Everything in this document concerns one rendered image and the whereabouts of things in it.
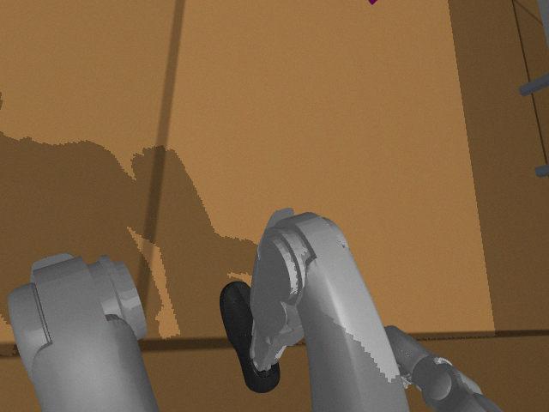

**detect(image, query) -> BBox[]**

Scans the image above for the right robot hand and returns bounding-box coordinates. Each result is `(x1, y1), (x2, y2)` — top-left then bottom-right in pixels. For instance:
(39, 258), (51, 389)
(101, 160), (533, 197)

(383, 325), (433, 389)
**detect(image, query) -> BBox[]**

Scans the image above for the right robot arm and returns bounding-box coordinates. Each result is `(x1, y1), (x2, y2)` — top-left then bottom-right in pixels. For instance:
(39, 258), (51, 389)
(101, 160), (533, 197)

(412, 354), (503, 412)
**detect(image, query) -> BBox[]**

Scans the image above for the right robot foot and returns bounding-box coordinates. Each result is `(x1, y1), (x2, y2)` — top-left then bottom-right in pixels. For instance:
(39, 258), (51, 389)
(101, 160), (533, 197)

(220, 282), (280, 393)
